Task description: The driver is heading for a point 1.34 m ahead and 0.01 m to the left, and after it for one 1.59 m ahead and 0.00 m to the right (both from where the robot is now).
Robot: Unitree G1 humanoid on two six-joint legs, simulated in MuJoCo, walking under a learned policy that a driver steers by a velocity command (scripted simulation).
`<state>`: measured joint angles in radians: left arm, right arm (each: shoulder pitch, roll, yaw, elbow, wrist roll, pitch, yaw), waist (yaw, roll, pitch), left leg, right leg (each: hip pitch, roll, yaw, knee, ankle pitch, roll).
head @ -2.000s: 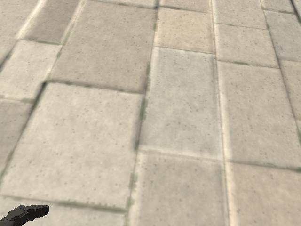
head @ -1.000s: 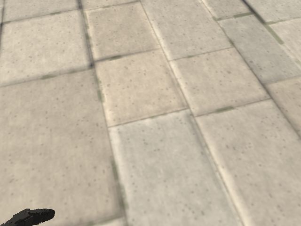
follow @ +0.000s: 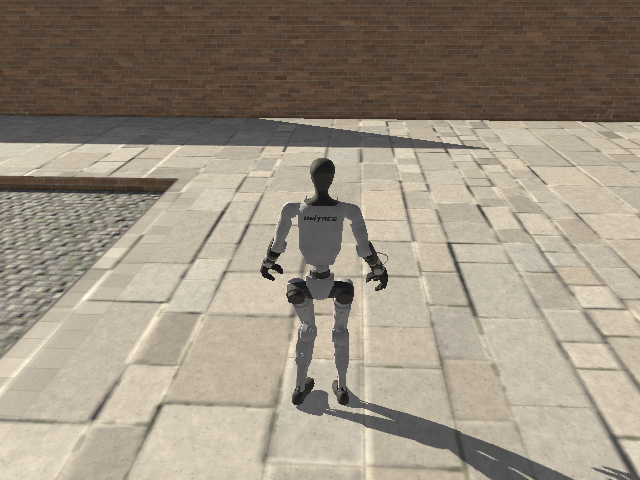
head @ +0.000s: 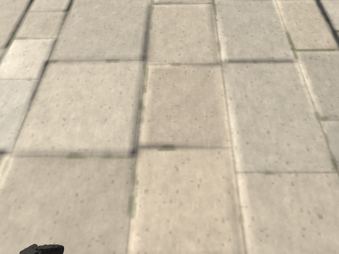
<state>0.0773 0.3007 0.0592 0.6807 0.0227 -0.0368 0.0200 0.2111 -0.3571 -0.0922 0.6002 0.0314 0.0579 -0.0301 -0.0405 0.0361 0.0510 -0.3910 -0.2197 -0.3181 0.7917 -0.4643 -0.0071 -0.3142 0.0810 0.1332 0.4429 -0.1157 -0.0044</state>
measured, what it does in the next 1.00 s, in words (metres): steps on the spot: left foot, then right foot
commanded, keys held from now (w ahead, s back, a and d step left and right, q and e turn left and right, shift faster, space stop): q+shift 0.30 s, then e+shift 0.66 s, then w+e+shift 0.04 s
